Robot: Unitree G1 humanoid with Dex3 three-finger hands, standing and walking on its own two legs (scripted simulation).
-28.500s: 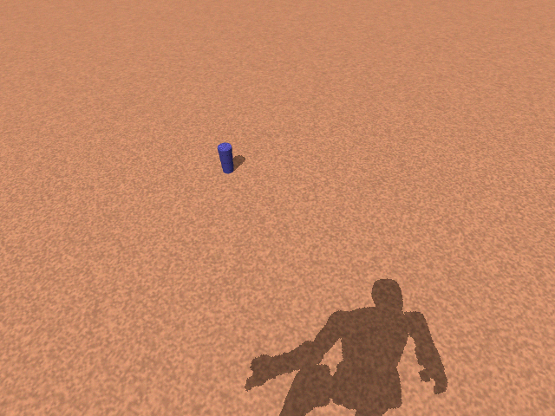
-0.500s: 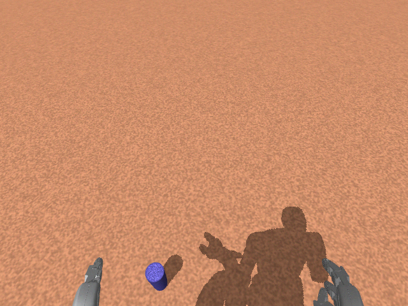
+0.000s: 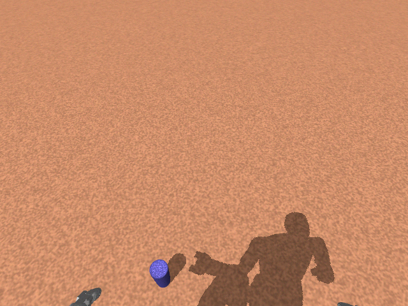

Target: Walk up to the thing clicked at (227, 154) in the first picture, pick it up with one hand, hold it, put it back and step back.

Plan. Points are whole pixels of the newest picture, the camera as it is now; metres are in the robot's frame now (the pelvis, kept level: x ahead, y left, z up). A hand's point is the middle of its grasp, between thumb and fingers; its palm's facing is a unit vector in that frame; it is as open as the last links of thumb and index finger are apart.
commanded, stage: stand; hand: left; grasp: from the side
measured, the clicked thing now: (161, 274) +0.39 +0.22 -0.66
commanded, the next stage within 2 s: step back in 1.98 s
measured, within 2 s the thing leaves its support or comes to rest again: neither
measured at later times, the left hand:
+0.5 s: hand out of the picture +0.03 +0.25 -0.13, palm faces -0.01 -0.94 -0.35, open 7.4 cm
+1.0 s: hand out of the picture +0.05 +0.25 -0.12, palm faces -0.01 -0.94 -0.34, open 7.4 cm
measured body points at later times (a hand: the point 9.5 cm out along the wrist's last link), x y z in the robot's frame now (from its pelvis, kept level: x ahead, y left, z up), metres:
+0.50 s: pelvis -0.01 +0.01 +0.03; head -0.01 +0.00 +0.48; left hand +0.03 +0.30 -0.10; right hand +0.06 -0.28 -0.11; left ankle +0.03 +0.13 -0.71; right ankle +0.00 -0.13 -0.71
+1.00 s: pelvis +0.00 +0.00 +0.04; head +0.00 +0.00 +0.49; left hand +0.05 +0.30 -0.10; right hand +0.06 -0.29 -0.10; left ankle +0.03 +0.13 -0.71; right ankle +0.00 -0.13 -0.71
